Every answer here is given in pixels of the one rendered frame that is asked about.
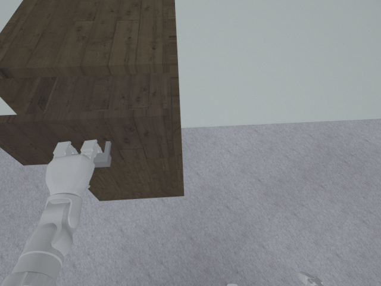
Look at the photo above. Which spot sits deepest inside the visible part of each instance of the cabinet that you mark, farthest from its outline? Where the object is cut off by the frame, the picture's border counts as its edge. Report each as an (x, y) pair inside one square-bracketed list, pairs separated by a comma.
[(53, 38)]

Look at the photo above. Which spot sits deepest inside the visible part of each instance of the drawer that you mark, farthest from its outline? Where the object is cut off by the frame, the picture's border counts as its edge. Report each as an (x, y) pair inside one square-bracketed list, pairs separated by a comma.
[(132, 111)]

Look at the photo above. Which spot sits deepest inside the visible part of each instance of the robot left hand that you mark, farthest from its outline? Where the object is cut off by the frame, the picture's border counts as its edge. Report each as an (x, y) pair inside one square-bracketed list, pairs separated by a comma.
[(68, 173)]

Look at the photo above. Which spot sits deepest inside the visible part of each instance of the robot left forearm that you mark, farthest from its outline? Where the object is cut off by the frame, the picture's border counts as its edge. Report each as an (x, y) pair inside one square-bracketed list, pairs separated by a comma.
[(41, 260)]

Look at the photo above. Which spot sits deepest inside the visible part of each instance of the handle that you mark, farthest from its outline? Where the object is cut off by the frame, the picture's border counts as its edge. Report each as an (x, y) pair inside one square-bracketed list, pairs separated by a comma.
[(103, 159)]

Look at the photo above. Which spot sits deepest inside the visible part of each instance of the robot right hand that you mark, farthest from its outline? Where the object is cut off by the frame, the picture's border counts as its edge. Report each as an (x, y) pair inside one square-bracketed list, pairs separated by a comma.
[(309, 280)]

